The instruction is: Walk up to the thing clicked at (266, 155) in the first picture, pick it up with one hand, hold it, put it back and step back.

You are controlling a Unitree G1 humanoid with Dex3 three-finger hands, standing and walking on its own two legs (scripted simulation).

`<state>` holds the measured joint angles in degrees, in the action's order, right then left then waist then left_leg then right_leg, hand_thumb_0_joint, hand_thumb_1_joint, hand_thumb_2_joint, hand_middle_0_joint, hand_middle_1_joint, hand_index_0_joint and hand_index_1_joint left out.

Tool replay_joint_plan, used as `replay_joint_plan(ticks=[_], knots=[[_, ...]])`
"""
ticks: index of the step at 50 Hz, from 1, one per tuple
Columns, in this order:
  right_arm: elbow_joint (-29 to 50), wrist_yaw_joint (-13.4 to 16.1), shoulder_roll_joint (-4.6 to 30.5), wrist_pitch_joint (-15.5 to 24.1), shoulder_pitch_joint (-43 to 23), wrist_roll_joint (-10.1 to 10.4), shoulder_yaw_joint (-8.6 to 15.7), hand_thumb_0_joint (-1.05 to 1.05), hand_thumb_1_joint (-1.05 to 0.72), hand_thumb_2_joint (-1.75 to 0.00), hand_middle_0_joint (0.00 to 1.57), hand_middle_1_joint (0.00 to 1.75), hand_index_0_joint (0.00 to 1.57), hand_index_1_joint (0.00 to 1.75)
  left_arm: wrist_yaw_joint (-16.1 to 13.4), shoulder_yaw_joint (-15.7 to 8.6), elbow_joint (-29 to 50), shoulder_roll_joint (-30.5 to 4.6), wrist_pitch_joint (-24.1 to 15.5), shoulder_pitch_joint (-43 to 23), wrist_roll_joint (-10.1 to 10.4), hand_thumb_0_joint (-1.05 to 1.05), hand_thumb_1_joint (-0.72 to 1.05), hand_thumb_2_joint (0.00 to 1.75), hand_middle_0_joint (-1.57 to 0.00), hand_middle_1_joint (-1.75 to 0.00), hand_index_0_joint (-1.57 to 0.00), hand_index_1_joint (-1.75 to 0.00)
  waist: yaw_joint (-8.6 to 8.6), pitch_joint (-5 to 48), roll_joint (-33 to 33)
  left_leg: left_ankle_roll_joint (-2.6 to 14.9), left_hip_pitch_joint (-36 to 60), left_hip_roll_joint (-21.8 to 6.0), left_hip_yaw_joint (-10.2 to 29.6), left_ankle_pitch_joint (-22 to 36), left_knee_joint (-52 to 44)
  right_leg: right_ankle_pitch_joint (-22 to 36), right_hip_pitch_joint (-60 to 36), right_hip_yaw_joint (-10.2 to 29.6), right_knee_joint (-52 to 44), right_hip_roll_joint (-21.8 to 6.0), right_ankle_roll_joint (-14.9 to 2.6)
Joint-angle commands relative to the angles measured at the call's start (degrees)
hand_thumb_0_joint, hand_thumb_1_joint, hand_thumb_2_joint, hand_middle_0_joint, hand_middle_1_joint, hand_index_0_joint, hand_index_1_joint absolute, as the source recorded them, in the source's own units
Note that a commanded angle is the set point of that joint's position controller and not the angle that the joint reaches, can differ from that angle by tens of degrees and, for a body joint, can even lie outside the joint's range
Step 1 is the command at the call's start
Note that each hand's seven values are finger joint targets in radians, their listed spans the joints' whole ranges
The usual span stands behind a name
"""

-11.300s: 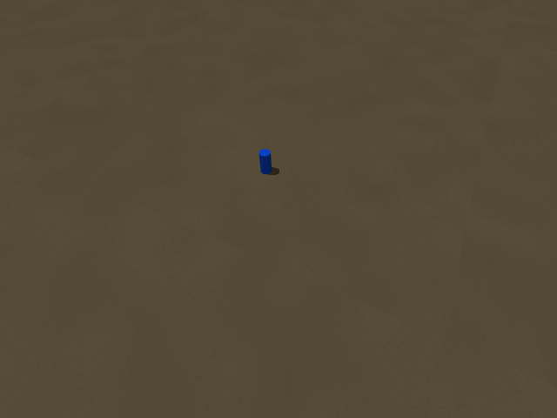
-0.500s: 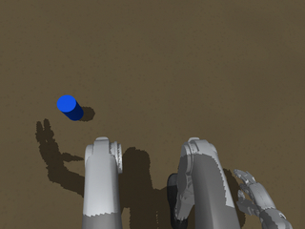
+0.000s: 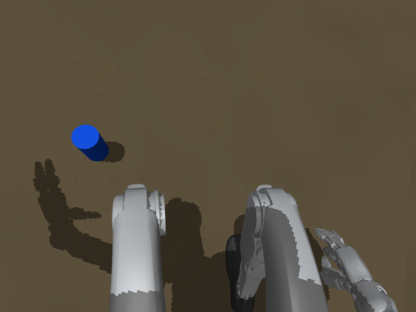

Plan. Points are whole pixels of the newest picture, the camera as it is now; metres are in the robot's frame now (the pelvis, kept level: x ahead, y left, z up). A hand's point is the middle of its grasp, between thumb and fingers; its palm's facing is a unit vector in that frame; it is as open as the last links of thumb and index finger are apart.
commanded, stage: go down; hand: left
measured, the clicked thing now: (92, 144) +0.45 +0.31 -0.30
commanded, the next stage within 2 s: approach in 0.74 s
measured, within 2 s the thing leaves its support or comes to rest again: neither
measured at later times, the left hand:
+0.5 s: hand out of the picture +0.32 +0.48 +0.01, palm faces +0.39 -0.91 -0.09, open 17.4 cm
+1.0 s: hand out of the picture +0.32 +0.49 +0.00, palm faces +0.42 -0.90 -0.04, open 17.5 cm
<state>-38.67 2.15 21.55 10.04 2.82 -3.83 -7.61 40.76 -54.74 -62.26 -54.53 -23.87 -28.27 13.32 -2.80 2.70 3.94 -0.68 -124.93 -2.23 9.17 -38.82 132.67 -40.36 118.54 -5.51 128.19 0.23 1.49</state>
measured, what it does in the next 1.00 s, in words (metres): stands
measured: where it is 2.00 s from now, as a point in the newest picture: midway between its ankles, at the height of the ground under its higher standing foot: (194, 289)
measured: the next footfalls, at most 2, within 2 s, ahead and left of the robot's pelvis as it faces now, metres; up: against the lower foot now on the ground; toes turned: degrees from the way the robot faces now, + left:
none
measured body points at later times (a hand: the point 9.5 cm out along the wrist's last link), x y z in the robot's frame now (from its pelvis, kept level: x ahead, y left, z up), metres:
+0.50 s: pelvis +0.00 +0.00 -0.01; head +0.21 +0.10 +0.38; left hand +0.29 +0.53 +0.02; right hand +0.19 -0.26 -0.10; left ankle +0.09 +0.13 -0.33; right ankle +0.10 -0.13 -0.33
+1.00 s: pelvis +0.00 +0.00 -0.01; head +0.22 +0.10 +0.37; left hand +0.29 +0.53 +0.00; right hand +0.20 -0.26 -0.10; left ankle +0.09 +0.13 -0.33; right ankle +0.10 -0.13 -0.33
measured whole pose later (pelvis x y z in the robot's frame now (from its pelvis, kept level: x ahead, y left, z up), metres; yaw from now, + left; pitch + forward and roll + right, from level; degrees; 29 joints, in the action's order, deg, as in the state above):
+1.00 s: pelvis +0.00 +0.00 -0.01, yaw -1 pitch +29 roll -9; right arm -38.4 2.7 22.2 10.2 1.1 -4.2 -10.1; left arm 44.0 -57.6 -66.7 -57.7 -26.3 -28.9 18.3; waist -3.2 0.9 4.7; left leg -1.0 -126.4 -2.5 10.2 -39.3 135.3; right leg -40.3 120.1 -6.1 130.3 0.9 1.5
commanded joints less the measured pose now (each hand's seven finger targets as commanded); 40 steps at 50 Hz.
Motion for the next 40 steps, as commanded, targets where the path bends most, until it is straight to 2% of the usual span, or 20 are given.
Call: replay_joint_plan(ticks=[1,4,8,10,11,12,15,17,18,20,25,27,30,31,33,35,36,37,39,40], knots=[[2.5,1.1,14.2,1.0,6.3,0.5,5.3,0.00,-0.89,-0.90,0.20,0.30,0.20,0.30,0.3,-3.9,10.3,-26.3,-3.2,-6.5,2.3,0.00,-0.55,0.11,-0.02,-0.12,-0.05,-0.10,3.22,34.7,-18.8,1.36,30.1,-0.6,-3.1,6.8,-18.2,6.6,-11.5,-2.4,-11.3,2.0,-3.87],[2.7,1.0,14.4,1.0,6.1,0.6,5.2,0.00,-0.89,-0.90,0.20,0.30,0.20,0.30,0.5,-4.0,10.7,-25.9,-3.3,-5.9,2.7,0.00,-0.55,0.12,-0.01,-0.13,-0.05,-0.10,3.15,34.0,-19.6,1.35,29.3,-0.5,-3.0,5.1,-18.5,5.8,-11.4,-2.6,-11.1,2.0,-3.86],[2.9,1.0,14.3,1.2,5.8,0.6,5.2,0.00,-0.89,-0.90,0.20,0.30,0.20,0.30,0.7,-4.4,11.8,-26.2,-3.8,-6.2,3.4,0.00,-0.56,0.11,-0.02,-0.12,-0.05,-0.10,3.37,35.3,-19.0,1.31,29.4,-0.6,-3.1,6.6,-17.9,6.4,-11.8,-2.5,-10.7,2.1,-3.82],[2.8,1.2,14.4,1.1,5.7,0.6,5.2,0.00,-0.89,-0.90,0.20,0.30,0.20,0.30,0.9,-4.0,11.3,-25.5,-3.8,-6.6,3.8,0.00,-0.56,0.12,-0.01,-0.12,-0.04,-0.10,2.68,34.5,-18.3,1.45,29.0,-0.6,-3.3,5.9,-17.5,6.0,-11.8,-2.5,-11.3,2.2,-3.71],[2.7,1.1,14.2,1.1,5.8,0.7,5.0,0.00,-0.89,-0.90,0.20,0.30,0.20,0.30,0.7,-4.4,11.4,-26.0,-3.8,-6.1,4.0,0.00,-0.55,0.12,-0.01,-0.12,-0.04,-0.10,3.32,34.5,-17.9,1.55,28.0,-0.4,-3.6,5.8,-17.4,6.1,-12.7,-2.3,-11.4,2.2,-3.69],[2.4,1.1,14.2,1.2,6.1,0.5,4.7,0.00,-0.89,-0.90,0.20,0.30,0.20,0.30,0.8,-4.7,11.2,-26.3,-3.9,-6.8,4.0,0.00,-0.56,0.12,-0.01,-0.13,-0.04,-0.10,2.83,35.0,-17.9,1.60,28.1,-0.4,-3.6,6.8,-16.9,6.9,-13.3,-2.4,-11.2,2.2,-3.65],[2.4,1.2,14.3,0.9,6.1,0.4,4.5,0.00,-0.90,-0.90,0.20,0.30,0.20,0.30,0.9,-5.1,12.2,-27.6,-4.0,-7.6,3.9,0.00,-0.56,0.11,-0.02,-0.12,-0.05,-0.10,3.28,36.5,-19.1,1.40,30.5,-0.6,-3.2,9.5,-16.9,8.5,-12.8,-2.4,-10.5,2.2,-3.78],[2.4,1.2,14.4,0.7,6.2,0.5,4.7,0.00,-0.89,-0.90,0.20,0.30,0.20,0.30,1.1,-4.4,11.3,-26.4,-3.6,-6.6,3.6,0.00,-0.56,0.11,-0.02,-0.12,-0.05,-0.09,2.86,35.1,-19.5,1.24,30.4,-0.7,-2.7,8.7,-17.5,7.9,-11.8,-2.7,-10.3,2.1,-3.83],[2.6,1.3,14.5,0.8,5.7,0.5,4.7,0.00,-0.89,-0.90,0.20,0.30,0.20,0.30,1.1,-5.2,11.0,-27.4,-3.5,-5.6,3.6,0.00,-0.56,0.11,-0.02,-0.12,-0.05,-0.09,3.58,35.1,-19.4,1.27,30.1,-0.6,-2.8,7.5,-17.7,7.1,-11.4,-2.7,-10.4,2.2,-3.85],[2.8,1.3,14.6,0.7,5.2,0.7,4.7,0.00,-0.89,-0.90,0.20,0.30,0.20,0.30,1.2,-4.9,12.0,-27.1,-3.6,-6.3,3.9,0.00,-0.57,0.11,-0.02,-0.12,-0.05,-0.10,3.70,34.3,-20.6,1.22,30.1,-0.6,-2.8,5.0,-18.6,5.8,-10.5,-2.6,-10.5,2.1,-3.87],[3.0,1.2,14.3,0.9,5.4,1.1,4.5,0.00,-0.89,-0.90,0.20,0.30,0.20,0.30,1.6,-5.2,11.2,-25.8,-3.2,-4.7,5.2,0.00,-0.59,0.11,-0.02,-0.12,-0.05,-0.10,3.33,34.2,-18.7,1.35,29.0,-0.5,-2.7,6.1,-18.0,6.4,-11.2,-2.9,-10.6,2.2,-3.74],[3.0,1.4,14.5,1.0,5.2,1.1,4.7,0.00,-0.89,-0.90,0.20,0.30,0.20,0.30,1.9,-4.6,12.0,-25.8,-3.4,-7.0,5.3,0.00,-0.58,0.11,-0.02,-0.12,-0.05,-0.09,2.50,33.4,-18.8,1.46,28.9,-0.5,-2.6,4.9,-17.9,5.7,-9.9,-2.8,-10.7,2.2,-3.75],[2.8,1.4,14.3,1.0,5.3,0.9,4.1,0.00,-0.89,-0.90,0.20,0.30,0.20,0.30,2.0,-5.3,11.2,-26.7,-3.7,-7.0,5.6,0.00,-0.56,0.12,-0.01,-0.11,-0.04,-0.09,2.92,33.6,-18.6,1.44,28.6,-0.6,-2.7,6.4,-17.3,6.7,-11.2,-2.7,-10.3,2.2,-3.73],[2.7,1.5,14.3,1.0,5.5,0.9,4.1,0.00,-0.89,-0.90,0.20,0.30,0.20,0.30,2.0,-5.1,9.1,-26.3,-3.7,-6.6,5.2,0.00,-0.58,0.11,-0.02,-0.11,-0.04,-0.09,2.25,33.0,-17.8,1.46,28.1,-0.5,-2.6,6.5,-17.1,6.7,-10.8,-2.9,-10.2,2.3,-3.68],[2.8,1.5,14.3,1.0,5.0,0.8,3.9,0.00,-0.89,-0.90,0.20,0.30,0.20,0.30,2.1,-5.8,10.0,-28.2,-4.1,-8.3,5.2,0.00,-0.58,0.11,-0.02,-0.11,-0.04,-0.09,2.54,32.6,-17.9,1.69,27.1,-0.5,-3.0,4.7,-17.0,5.3,-11.3,-2.6,-10.7,2.3,-3.59],[3.0,1.6,14.4,1.0,4.8,0.6,4.0,0.00,-0.89,-0.90,0.20,0.30,0.20,0.30,2.3,-5.1,11.0,-27.5,-4.3,-8.6,5.3,0.00,-0.56,0.12,-0.01,-0.11,-0.04,-0.09,2.60,33.0,-18.7,1.70,27.1,-0.5,-3.3,3.6,-17.2,4.7,-11.9,-2.6,-11.0,2.4,-3.56],[3.1,1.5,14.6,1.1,4.8,0.7,4.1,0.00,-0.89,-0.90,0.20,0.30,0.20,0.30,2.4,-5.7,10.6,-27.9,-4.2,-7.6,5.3,0.00,-0.56,0.10,-0.02,-0.11,-0.05,-0.08,2.83,33.1,-18.0,1.63,27.4,-0.5,-3.1,3.6,-17.4,4.6,-11.7,-2.6,-11.0,2.4,-3.54],[2.9,1.5,14.6,1.1,5.4,0.5,3.9,0.00,-0.89,-0.90,0.20,0.30,0.20,0.30,2.5,-6.3,10.1,-28.3,-4.1,-6.2,5.3,0.00,-0.57,0.10,-0.02,-0.11,-0.05,-0.09,3.39,34.3,-18.5,1.42,28.4,-0.5,-3.4,6.4,-17.1,6.5,-12.9,-2.6,-10.7,2.5,-3.59],[3.0,1.5,14.3,1.0,4.9,0.7,3.9,0.00,-0.89,-0.90,0.20,0.30,0.20,0.30,2.9,-6.1,10.2,-28.3,-4.0,-6.3,5.6,0.00,-0.59,0.11,-0.02,-0.11,-0.05,-0.09,3.59,35.2,-18.7,1.45,28.5,-0.5,-3.5,6.5,-16.9,6.3,-12.2,-2.5,-10.6,2.5,-3.66],[2.9,1.6,14.6,1.1,5.0,0.7,3.9,0.00,-0.89,-0.90,0.20,0.30,0.20,0.30,3.2,-6.1,8.8,-27.7,-3.9,-6.0,6.1,0.00,-0.59,0.11,-0.02,-0.11,-0.04,-0.09,3.04,34.0,-18.4,1.61,27.5,-0.4,-3.4,5.9,-16.6,6.1,-12.0,-2.6,-10.5,2.5,-3.68]])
